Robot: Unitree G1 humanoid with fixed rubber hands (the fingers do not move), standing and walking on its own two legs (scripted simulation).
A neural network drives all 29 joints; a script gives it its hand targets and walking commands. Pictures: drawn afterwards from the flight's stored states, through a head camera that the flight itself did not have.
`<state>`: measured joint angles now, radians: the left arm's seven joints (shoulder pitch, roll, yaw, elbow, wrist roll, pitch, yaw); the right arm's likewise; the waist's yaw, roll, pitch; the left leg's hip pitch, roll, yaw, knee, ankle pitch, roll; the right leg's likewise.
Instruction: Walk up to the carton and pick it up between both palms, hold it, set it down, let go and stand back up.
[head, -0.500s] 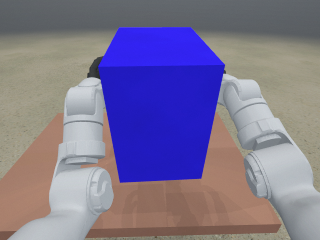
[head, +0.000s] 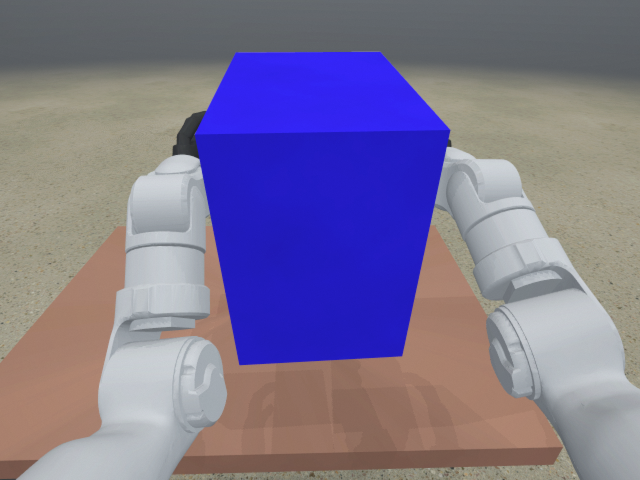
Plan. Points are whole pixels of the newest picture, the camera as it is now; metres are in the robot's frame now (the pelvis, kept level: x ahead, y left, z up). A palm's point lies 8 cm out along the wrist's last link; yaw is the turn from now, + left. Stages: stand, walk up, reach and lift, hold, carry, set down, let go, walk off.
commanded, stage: hold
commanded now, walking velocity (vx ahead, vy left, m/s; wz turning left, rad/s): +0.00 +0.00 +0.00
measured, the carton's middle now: (314, 197) +0.38 +0.00 +0.27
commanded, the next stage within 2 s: set down in 0.76 s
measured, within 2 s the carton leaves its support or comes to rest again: neither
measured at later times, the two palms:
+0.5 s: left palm (182, 185) +0.35 +0.15 +0.30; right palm (426, 171) +0.36 -0.13 +0.31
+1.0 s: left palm (188, 151) +0.38 +0.14 +0.33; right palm (426, 153) +0.38 -0.14 +0.32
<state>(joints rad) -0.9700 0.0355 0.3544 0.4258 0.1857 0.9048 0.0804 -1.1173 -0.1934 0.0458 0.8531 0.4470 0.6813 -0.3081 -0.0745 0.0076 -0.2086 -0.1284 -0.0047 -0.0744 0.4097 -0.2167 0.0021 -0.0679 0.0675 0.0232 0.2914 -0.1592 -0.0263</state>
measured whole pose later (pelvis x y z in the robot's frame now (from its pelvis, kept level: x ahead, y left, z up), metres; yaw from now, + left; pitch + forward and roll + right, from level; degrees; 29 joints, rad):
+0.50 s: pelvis +0.00 -0.01 +0.00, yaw +1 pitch -4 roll -2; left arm -0.95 0.05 0.36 0.45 0.19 0.90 0.06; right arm -1.11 -0.17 0.04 0.88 0.44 0.69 -0.32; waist -0.07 -0.03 -0.23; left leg -0.13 0.00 -0.09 0.41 -0.22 -0.01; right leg -0.06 0.08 0.01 0.29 -0.16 -0.04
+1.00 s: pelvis +0.00 +0.00 +0.00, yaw +0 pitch -1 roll -1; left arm -1.10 0.06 0.42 0.58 0.20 0.77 0.09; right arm -1.19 -0.18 -0.02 0.93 0.38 0.58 -0.29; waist -0.05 0.01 -0.21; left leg -0.17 0.00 -0.08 0.39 -0.20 0.00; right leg -0.11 0.07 0.02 0.28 -0.15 -0.03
